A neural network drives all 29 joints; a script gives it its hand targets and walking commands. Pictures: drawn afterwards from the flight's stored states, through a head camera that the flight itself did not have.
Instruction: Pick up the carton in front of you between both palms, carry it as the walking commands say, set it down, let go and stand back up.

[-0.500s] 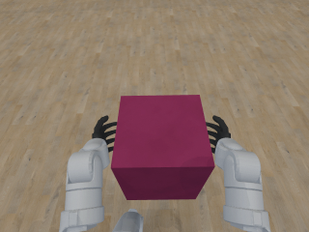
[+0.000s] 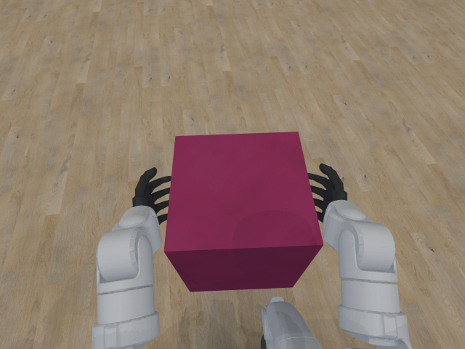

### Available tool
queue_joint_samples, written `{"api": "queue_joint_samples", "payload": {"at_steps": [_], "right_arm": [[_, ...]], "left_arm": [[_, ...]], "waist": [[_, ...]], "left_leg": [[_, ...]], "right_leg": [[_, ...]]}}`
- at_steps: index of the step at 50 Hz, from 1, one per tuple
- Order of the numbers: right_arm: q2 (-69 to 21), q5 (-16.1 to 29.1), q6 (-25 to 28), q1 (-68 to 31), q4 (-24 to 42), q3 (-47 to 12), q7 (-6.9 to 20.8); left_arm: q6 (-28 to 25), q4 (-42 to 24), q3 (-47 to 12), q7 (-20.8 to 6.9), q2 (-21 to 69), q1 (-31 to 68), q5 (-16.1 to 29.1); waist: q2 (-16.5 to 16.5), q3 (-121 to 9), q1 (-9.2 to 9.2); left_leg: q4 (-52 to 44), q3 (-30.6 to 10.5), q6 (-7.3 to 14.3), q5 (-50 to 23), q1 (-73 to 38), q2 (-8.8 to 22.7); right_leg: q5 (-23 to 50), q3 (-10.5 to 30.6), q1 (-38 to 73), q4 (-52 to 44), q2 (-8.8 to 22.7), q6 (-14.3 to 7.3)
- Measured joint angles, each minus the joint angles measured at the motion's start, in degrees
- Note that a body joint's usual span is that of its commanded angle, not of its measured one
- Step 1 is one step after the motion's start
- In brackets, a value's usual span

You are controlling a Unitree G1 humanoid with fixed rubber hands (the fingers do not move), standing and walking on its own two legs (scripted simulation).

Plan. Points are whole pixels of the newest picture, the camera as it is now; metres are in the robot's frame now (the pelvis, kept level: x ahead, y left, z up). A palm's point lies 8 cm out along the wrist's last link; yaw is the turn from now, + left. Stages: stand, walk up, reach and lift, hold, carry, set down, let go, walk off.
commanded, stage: carry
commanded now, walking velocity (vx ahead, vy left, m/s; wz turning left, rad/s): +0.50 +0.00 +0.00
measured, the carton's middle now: (239, 218) +0.35 -0.03 -0.02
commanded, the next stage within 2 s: none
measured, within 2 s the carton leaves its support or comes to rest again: neither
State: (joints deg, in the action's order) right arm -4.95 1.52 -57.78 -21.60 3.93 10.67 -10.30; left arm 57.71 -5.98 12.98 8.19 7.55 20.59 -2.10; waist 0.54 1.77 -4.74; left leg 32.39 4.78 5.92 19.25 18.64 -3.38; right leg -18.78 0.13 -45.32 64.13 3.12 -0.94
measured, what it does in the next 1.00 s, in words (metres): walks ahead: right foot, then left foot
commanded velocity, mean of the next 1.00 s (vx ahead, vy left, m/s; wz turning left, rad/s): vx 0.48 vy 0.00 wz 0.00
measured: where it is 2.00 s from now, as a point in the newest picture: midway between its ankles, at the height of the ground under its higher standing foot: (221, 203)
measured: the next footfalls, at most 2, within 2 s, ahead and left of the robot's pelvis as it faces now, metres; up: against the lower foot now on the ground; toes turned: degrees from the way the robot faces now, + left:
right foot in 0.18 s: +0.32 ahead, -0.12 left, +0.00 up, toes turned -4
left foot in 0.68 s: +0.59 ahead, +0.10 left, +0.00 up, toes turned +10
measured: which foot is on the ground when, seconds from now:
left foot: down 0.00-0.20, up 0.22-0.66, down 0.68-1.00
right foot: up 0.00-0.16, down 0.18-0.72, up 0.74-1.00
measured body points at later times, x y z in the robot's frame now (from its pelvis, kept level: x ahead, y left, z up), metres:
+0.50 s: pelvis +0.31 -0.04 +0.02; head +0.33 -0.06 +0.47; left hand +0.61 +0.13 +0.12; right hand +0.63 -0.17 +0.10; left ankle +0.41 +0.11 -0.68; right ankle +0.28 -0.11 -0.73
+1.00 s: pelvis +0.60 +0.01 +0.02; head +0.58 +0.02 +0.47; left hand +0.85 +0.15 +0.09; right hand +0.84 -0.15 +0.09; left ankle +0.55 +0.09 -0.73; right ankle +0.72 -0.14 -0.68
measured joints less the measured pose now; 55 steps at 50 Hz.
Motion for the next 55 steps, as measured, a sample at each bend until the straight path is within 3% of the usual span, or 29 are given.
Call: {"api": "queue_joint_samples", "payload": {"at_steps": [4, 8, 10, 13, 15, 22, 27, 32, 34, 36, 37, 39, 41, 48, 55], "right_arm": [[-0.47, 0.51, 1.06, -0.27, 0.25, -0.37, 0.19], [-0.70, -0.50, 0.99, -0.31, 1.36, -1.22, 0.56], [0.64, -0.85, 0.34, -0.86, 1.60, -1.20, 1.17], [2.09, -0.92, -0.97, -1.54, 1.02, -1.10, 1.53], [1.11, -1.45, -1.88, -1.19, 0.82, -0.58, 1.53], [-3.51, -4.08, -3.53, 4.64, 6.94, -0.46, 1.97], [-2.84, -4.68, -5.89, 11.49, 15.20, -3.99, 2.14], [-2.36, -4.73, -9.58, 16.34, 19.14, -5.49, 2.23], [-2.35, -4.71, -10.49, 17.07, 19.23, -5.98, 2.43], [-2.37, -5.10, -9.98, 17.29, 16.86, -7.07, 2.75], [-2.36, -5.24, -10.02, 17.45, 15.76, -7.41, 2.89], [-2.36, -5.51, -10.29, 18.60, 14.96, -7.78, 3.16], [-2.39, -5.54, -10.27, 20.44, 15.48, -7.78, 3.27], [-2.58, -5.06, -9.15, 24.04, 19.57, -8.10, 3.34], [-2.44, -5.14, -10.21, 22.38, 23.82, -9.06, 3.35]], "left_arm": [[-0.78, -2.96, -0.45, -0.33, -0.01, -2.12, -0.74], [-0.46, -4.20, -1.32, -0.40, -1.33, -2.31, -0.25], [-0.76, -2.21, -1.97, -0.32, -1.40, -0.48, -0.31], [0.13, 0.18, -2.60, 0.23, -1.71, 1.72, -0.30], [1.15, 0.23, -2.41, 0.33, -1.79, 1.11, -0.07], [3.28, -5.74, -0.73, -0.54, 0.26, -4.47, 1.00], [5.48, -11.96, -4.18, -1.26, 0.43, -9.39, 0.54], [8.91, -15.08, -7.64, -1.71, -0.11, -13.78, -0.79], [10.11, -16.21, -8.15, -1.77, -0.21, -15.16, -1.41], [10.50, -16.01, -7.51, -1.88, -0.30, -16.48, -1.85], [10.67, -15.79, -7.42, -1.91, -0.30, -17.32, -2.09], [10.98, -15.43, -7.85, -1.94, -0.30, -18.83, -2.46], [11.02, -15.20, -8.72, -1.98, -0.27, -19.88, -2.67], [9.52, -18.21, -10.60, -2.09, -0.04, -22.94, -2.74], [10.63, -23.41, -10.08, -2.03, -0.14, -22.04, -2.26]], "waist": [[-0.17, -1.11, 0.23], [-0.47, -3.80, 1.65], [-1.88, -4.46, 3.10], [-1.53, -3.99, 4.87], [-0.38, -4.02, 5.54], [0.34, -5.23, 6.84], [-0.58, -7.13, 5.86], [-0.34, -10.51, 5.05], [0.29, -11.40, 5.06], [2.30, -11.81, 4.54], [2.16, -11.61, 4.29], [1.21, -10.81, 3.83], [0.57, -9.94, 3.44], [-0.57, -9.49, 2.94], [-0.90, -10.06, 4.12]], "left_leg": [[-2.57, -0.85, -1.38, 3.72, -6.08, 0.66], [-1.84, -0.98, -3.01, 8.59, -12.05, 1.54], [9.07, -1.66, -4.24, 8.84, -9.65, 3.15], [29.52, -4.24, -4.85, 9.32, 0.11, 2.13], [32.69, -3.24, -5.21, 7.25, 5.43, 2.41], [13.95, -0.78, -6.79, -2.87, 14.13, 6.01], [2.39, 0.94, -7.06, -11.10, 14.36, 6.97], [-4.95, 3.88, -6.43, -14.52, 10.34, 6.18], [-7.80, 5.53, -5.00, -14.49, 6.90, 5.36], [-3.54, 7.15, -2.48, -12.28, 7.00, 4.45], [-2.70, 7.46, -1.92, -10.62, 6.37, 4.60], [-3.91, 7.44, -2.07, -9.10, 3.85, 5.01], [-6.76, 7.15, -2.35, -8.87, 0.61, 4.97], [-16.33, 5.93, -3.27, -7.53, -10.67, 4.69], [-16.35, 5.26, -6.36, -0.07, -19.36, 5.54]], "right_leg": [[10.07, -2.02, 1.41, -16.18, -0.07, -0.78], [17.88, -6.58, 10.96, -34.12, -2.25, -2.03], [17.43, -8.25, 14.05, -34.28, -3.40, -3.46], [10.81, -8.84, 16.77, -32.87, -3.37, -4.50], [10.66, -8.42, 20.12, -35.95, -2.89, -3.62], [9.32, -6.78, 31.76, -46.61, -2.30, -3.53], [5.72, -6.35, 39.25, -49.94, -2.52, -2.13], [-1.28, -5.73, 45.45, -48.53, -2.56, -0.20], [-6.41, -5.19, 45.88, -42.74, -1.84, 0.81], [-7.24, -4.43, 39.91, -27.02, 0.32, 1.33], [-7.32, -3.34, 35.68, -17.94, -0.08, 1.28], [-6.71, -2.87, 27.61, -4.77, -1.06, 0.96], [-3.97, -3.73, 21.38, -1.15, -0.57, 0.81], [7.83, -5.63, 12.22, -20.44, 2.68, 1.70], [15.92, -9.71, 15.11, -35.20, 2.07, 1.57]]}}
